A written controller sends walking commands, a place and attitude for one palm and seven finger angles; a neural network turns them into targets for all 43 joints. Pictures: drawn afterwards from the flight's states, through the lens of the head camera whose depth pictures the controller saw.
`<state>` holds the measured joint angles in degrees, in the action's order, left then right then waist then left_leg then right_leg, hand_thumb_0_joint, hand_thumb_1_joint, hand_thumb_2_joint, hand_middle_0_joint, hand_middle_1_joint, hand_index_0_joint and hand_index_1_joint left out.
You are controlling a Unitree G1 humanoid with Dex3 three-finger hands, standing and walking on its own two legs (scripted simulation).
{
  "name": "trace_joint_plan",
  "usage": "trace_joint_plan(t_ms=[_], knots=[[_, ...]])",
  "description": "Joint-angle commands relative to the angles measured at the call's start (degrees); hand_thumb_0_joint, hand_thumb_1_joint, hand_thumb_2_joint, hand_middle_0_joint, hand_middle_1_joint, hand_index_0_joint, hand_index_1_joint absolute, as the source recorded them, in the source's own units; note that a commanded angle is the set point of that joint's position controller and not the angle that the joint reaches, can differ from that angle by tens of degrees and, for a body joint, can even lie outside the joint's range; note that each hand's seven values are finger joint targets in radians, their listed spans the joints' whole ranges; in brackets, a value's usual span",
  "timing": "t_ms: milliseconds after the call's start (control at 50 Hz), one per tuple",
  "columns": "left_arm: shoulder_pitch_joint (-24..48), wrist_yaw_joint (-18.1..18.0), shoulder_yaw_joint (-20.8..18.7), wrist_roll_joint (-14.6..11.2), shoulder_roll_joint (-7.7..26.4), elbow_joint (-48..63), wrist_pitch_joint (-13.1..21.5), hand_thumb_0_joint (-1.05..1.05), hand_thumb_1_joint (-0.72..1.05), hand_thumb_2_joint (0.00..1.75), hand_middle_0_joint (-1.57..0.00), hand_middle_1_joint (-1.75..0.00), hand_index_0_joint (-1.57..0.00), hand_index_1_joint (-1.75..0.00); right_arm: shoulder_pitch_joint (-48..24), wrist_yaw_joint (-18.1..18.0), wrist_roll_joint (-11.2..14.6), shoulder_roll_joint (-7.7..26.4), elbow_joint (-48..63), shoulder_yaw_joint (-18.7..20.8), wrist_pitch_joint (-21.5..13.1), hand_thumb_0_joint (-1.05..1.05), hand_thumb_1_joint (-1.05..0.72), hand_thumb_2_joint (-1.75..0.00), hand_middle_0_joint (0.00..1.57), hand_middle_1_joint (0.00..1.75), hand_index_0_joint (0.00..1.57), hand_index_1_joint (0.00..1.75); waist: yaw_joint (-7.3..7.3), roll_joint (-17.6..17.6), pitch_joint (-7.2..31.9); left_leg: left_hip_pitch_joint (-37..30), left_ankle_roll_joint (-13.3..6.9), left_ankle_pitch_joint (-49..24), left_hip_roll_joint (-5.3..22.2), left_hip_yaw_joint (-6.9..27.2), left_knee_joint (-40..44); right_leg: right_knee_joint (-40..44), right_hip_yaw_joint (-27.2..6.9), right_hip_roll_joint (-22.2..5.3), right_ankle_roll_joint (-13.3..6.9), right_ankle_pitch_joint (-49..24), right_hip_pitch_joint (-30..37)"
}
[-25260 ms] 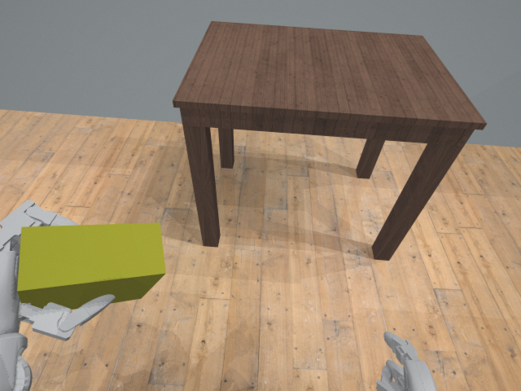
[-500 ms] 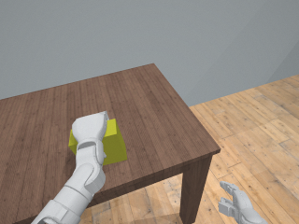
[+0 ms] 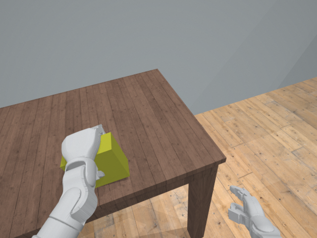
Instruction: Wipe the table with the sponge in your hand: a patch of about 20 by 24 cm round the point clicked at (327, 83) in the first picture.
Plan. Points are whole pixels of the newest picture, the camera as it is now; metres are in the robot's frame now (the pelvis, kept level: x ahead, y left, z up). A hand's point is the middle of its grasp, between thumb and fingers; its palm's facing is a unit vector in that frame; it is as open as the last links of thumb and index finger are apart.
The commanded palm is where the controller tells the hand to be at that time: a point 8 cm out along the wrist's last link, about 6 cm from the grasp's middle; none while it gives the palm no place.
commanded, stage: slide back across to the middle lane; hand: left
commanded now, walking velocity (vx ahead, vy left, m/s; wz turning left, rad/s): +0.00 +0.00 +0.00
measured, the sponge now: (101, 167) +0.29 +0.21 +0.04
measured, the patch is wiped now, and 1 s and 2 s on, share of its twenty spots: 1.00 1.00 1.00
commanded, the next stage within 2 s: wipe forward along the middle lane in 0.36 s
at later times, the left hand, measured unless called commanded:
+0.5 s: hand (61, 169) +0.24 +0.28 +0.09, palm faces +0.03 -0.11 -0.99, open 10.3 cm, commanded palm +0.22 +0.28 +0.14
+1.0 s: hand (61, 155) +0.28 +0.31 +0.09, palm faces -0.01 -0.05 -1.00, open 10.3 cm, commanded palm +0.27 +0.30 +0.12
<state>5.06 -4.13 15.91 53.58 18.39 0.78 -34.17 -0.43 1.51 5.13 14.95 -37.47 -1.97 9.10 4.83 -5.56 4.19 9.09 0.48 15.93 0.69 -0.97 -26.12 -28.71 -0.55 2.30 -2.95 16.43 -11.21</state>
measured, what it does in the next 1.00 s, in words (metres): stands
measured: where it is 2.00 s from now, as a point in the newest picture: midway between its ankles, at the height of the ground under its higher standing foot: outside the picture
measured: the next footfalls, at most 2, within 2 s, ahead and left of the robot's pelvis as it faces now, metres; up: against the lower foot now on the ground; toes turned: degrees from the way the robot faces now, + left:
none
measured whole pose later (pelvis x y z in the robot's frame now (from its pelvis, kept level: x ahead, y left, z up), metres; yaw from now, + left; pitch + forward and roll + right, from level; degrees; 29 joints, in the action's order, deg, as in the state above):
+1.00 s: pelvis -0.02 +0.02 +0.00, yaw +2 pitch +1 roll +0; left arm 14.7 -1.9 8.4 54.8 24.6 -16.9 -22.8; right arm 4.2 -3.1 4.8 15.8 -40.3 -1.5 5.0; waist 4.9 -5.0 3.1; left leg 12.8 -0.5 13.4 -0.7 1.0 -25.7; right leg -25.8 1.2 0.9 -1.6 13.5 -13.0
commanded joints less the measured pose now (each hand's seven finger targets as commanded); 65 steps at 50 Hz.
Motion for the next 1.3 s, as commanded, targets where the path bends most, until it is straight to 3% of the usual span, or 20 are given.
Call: trace_joint_plan(t_ms=[0, 80, 120, 180, 320, 360, 420, 440, 520, 580, 620, 660, 880, 920, 940, 1000, 1020, 1040, 1220, 1280], knots=[[4.8, -0.2, -7.9, 0.7, 10.4, 9.9, 0.4, 0.00, 0.10, 1.30, -1.20, -1.60, -1.20, -1.60, -12.7, -0.5, -0.3, 5.1, 10.6, 1.8, -3.5, 0.00, -0.90, -0.90, 0.20, 0.30, 0.20, 0.30, 1.64, 7.1, 8.3, 0.1, -3.3, -17.6, -2.9, 0.6, 1.0, 3.7, -4.3, -0.7, -0.8, -23.2, 7.7], [2.0, 0.1, -9.5, -0.1, 11.6, 11.8, 1.0, 0.00, 0.10, 1.30, -1.20, -1.60, -1.20, -1.60, -12.1, -1.0, -0.5, 5.4, 10.8, 1.9, -4.0, 0.00, -0.90, -0.90, 0.20, 0.30, 0.20, 0.30, 1.57, 7.6, 6.9, 0.2, -3.5, -16.6, -2.8, 0.7, 1.3, 4.5, -4.9, -0.8, -0.6, -21.4, 7.2], [1.8, 0.1, -12.9, 0.2, 15.3, 12.7, 1.2, 0.00, 0.10, 1.30, -1.20, -1.60, -1.20, -1.60, -12.5, -1.5, -0.8, 5.8, 10.6, 2.0, -4.2, 0.00, -0.90, -0.90, 0.20, 0.30, 0.20, 0.30, 1.92, 7.9, 6.5, -0.3, -3.5, -16.1, -3.0, 1.2, 1.2, 5.3, -6.5, -0.4, -1.0, -20.2, 6.7], [0.6, 0.6, -11.3, -0.2, 13.5, 12.4, 1.6, 0.00, 0.10, 1.30, -1.20, -1.60, -1.20, -1.60, -12.1, -1.9, -0.6, 5.7, 10.7, 2.0, -4.7, 0.00, -0.90, -0.90, 0.20, 0.30, 0.20, 0.30, 1.60, 6.8, 5.4, 0.1, -3.5, -15.1, -2.9, 1.0, 1.5, 5.5, -5.1, -0.9, -0.6, -17.7, 5.7], [2.3, 2.2, -14.9, 0.2, 18.3, 11.0, 3.5, 0.00, 0.10, 1.30, -1.20, -1.60, -1.20, -1.60, -11.7, -3.1, -1.1, 6.4, 9.9, 2.2, -6.1, 0.00, -0.90, -0.90, 0.20, 0.30, 0.20, 0.30, 1.40, 6.4, 5.5, -0.7, -3.8, -13.1, -3.2, 1.7, 1.6, 6.9, -6.1, -0.7, -0.6, -14.4, 4.7], [2.3, 2.6, -13.7, -0.3, 16.4, 9.1, 4.7, 0.00, 0.10, 1.30, -1.20, -1.60, -1.20, -1.60, -10.5, -3.4, -1.0, 6.2, 9.6, 2.1, -6.5, 0.00, -0.90, -0.90, 0.20, 0.30, 0.20, 0.30, 0.96, 7.2, 4.6, 0.1, -3.8, -12.6, -3.0, 1.6, 2.0, 6.8, -4.3, -1.0, -0.3, -13.5, 4.2], [0.8, 2.8, -16.2, -0.2, 18.6, 10.5, 7.0, 0.00, 0.10, 1.30, -1.20, -1.60, -1.20, -1.60, -10.5, -3.4, -1.4, 6.5, 9.7, 2.3, -6.9, 0.00, -0.90, -0.90, 0.20, 0.30, 0.20, 0.30, 1.52, 5.9, 5.4, -0.9, -3.7, -13.1, -3.1, 2.1, 2.0, 7.1, -5.4, -0.7, -0.8, -14.0, 4.5], [0.3, 2.8, -13.9, -0.5, 15.8, 11.3, 7.6, 0.00, 0.10, 1.30, -1.20, -1.60, -1.20, -1.60, -9.7, -3.4, -1.4, 6.1, 10.2, 2.4, -7.2, 0.00, -0.90, -0.90, 0.20, 0.30, 0.20, 0.30, 1.28, 5.9, 6.4, -0.6, -3.9, -13.3, -3.0, 1.6, 1.9, 6.4, -3.8, -1.0, -0.4, -14.1, 5.1], [6.4, 2.0, -15.0, 0.6, 17.5, 7.0, 8.9, 0.00, 0.10, 1.30, -1.20, -1.60, -1.20, -1.60, -9.7, -4.0, -1.5, 6.5, 8.7, 2.3, -7.3, 0.00, -0.90, -0.90, 0.20, 0.30, 0.20, 0.30, 0.56, 6.2, 3.4, -0.6, -3.5, -10.8, -2.7, 2.1, 3.0, 8.4, -4.3, -0.4, -0.8, -10.0, 1.9], [8.6, 1.4, -12.9, 0.8, 15.1, 3.6, 9.8, 0.00, 0.10, 1.30, -1.20, -1.60, -1.20, -1.60, -8.5, -4.3, -1.4, 6.5, 8.0, 2.6, -7.6, 0.00, -0.90, -0.90, 0.20, 0.30, 0.20, 0.30, 0.33, 6.6, 4.5, -0.4, -3.6, -10.5, -2.7, 1.7, 3.4, 8.0, -2.2, -0.6, -0.6, -9.8, 2.2], [9.7, 1.0, -15.2, 0.8, 17.4, 2.2, 10.1, 0.00, 0.10, 1.30, -1.20, -1.60, -1.20, -1.60, -9.0, -4.5, -1.3, 6.8, 7.7, 2.5, -7.7, 0.00, -0.90, -0.90, 0.20, 0.30, 0.20, 0.30, 0.74, 6.6, 5.3, -0.7, -3.4, -10.6, -2.7, 2.1, 3.8, 8.2, -3.1, -0.3, -0.9, -9.9, 2.7], [11.6, 0.9, -12.4, 0.4, 14.1, 0.3, 10.6, 0.00, 0.10, 1.30, -1.20, -1.60, -1.20, -1.60, -8.2, -4.6, -1.1, 6.5, 7.4, 2.6, -7.8, 0.00, -0.90, -0.90, 0.20, 0.30, 0.20, 0.30, -0.03, 7.5, 6.0, -0.5, -3.4, -11.0, -2.5, 1.7, 3.5, 7.8, -1.2, -0.7, -0.5, -10.7, 2.6], [20.1, 1.3, -10.3, 1.4, 13.5, -12.5, 11.4, 0.00, 0.10, 1.30, -1.20, -1.60, -1.20, -1.60, -5.7, -5.0, -0.6, 7.3, 6.1, 2.6, -6.9, 0.00, -0.90, -0.90, 0.20, 0.30, 0.20, 0.30, -1.32, 8.0, 3.6, 2.2, -3.3, -6.9, -2.5, 1.8, 4.0, 8.5, 0.0, -0.7, -0.4, -6.1, -0.4], [22.1, 1.3, -12.5, 1.8, 16.3, -15.1, 11.6, 0.00, 0.10, 1.30, -1.20, -1.60, -1.20, -1.60, -5.2, -5.1, -0.6, 7.8, 5.8, 2.6, -6.6, 0.00, -0.90, -0.90, 0.20, 0.30, 0.20, 0.30, -1.29, 9.0, 4.2, 2.6, -3.2, -6.5, -2.5, 2.0, 4.0, 8.5, -0.6, -0.4, -0.6, -5.6, -0.6], [23.6, 1.6, -9.8, 1.7, 13.6, -15.7, 11.9, 0.00, 0.10, 1.30, -1.20, -1.60, -1.20, -1.60, -4.5, -5.1, -0.5, 7.6, 6.2, 2.5, -6.6, 0.00, -0.90, -0.90, 0.20, 0.30, 0.20, 0.30, -1.82, 8.6, 5.0, 2.8, -3.4, -6.9, -2.6, 1.7, 3.6, 8.0, 0.3, -0.7, -0.4, -6.3, -0.4], [23.5, 1.7, -10.8, 1.6, 14.6, -17.8, 12.9, 0.00, 0.10, 1.30, -1.20, -1.60, -1.20, -1.60, -3.5, -5.0, -0.5, 7.8, 6.0, 2.9, -6.2, 0.00, -0.90, -0.90, 0.20, 0.30, 0.20, 0.30, -1.46, 7.7, 6.6, 2.9, -3.4, -8.5, -2.7, 1.8, 2.9, 7.5, 0.4, -0.8, -0.5, -9.0, 0.3], [24.1, 1.5, -13.8, 1.8, 17.7, -18.4, 13.3, 0.00, 0.10, 1.30, -1.20, -1.60, -1.20, -1.60, -3.6, -5.0, -0.6, 8.2, 6.1, 2.9, -6.0, 0.00, -0.90, -0.90, 0.20, 0.30, 0.20, 0.30, -1.12, 8.7, 7.3, 3.3, -3.3, -8.4, -2.6, 2.1, 2.9, 7.5, -0.5, -0.6, -0.7, -8.7, 0.7], [25.7, 1.6, -11.0, 1.7, 15.1, -18.8, 13.5, 0.00, 0.10, 1.30, -1.20, -1.60, -1.20, -1.60, -3.0, -5.1, -0.5, 7.9, 6.4, 2.8, -5.9, 0.00, -0.90, -0.90, 0.20, 0.30, 0.20, 0.30, -1.84, 8.9, 7.3, 3.7, -3.5, -8.3, -2.7, 1.7, 2.6, 7.3, 0.3, -0.8, -0.3, -9.0, 0.8], [29.6, 1.4, -16.4, 1.9, 22.0, -24.9, 16.4, 0.00, 0.10, 1.30, -1.20, -1.60, -1.20, -1.60, -0.4, -5.3, -0.5, 8.7, 5.8, 3.3, -5.5, 0.00, -0.90, -0.90, 0.20, 0.30, 0.20, 0.30, -1.65, 9.0, 9.1, 5.2, -3.6, -10.1, -2.7, 1.7, 1.9, 7.0, -0.6, -0.8, -0.4, -12.8, 1.9], [30.2, 1.4, -15.3, 2.2, 21.4, -26.7, 17.1, 0.00, 0.10, 1.30, -1.20, -1.60, -1.20, -1.60, 1.1, -5.2, -0.5, 8.9, 5.1, 3.6, -5.3, 0.00, -0.90, -0.90, 0.20, 0.30, 0.20, 0.30, -2.46, 7.8, 8.5, 5.5, -3.6, -10.4, -2.7, 1.1, 1.3, 6.9, 0.0, -1.0, -0.2, -13.8, 1.2]])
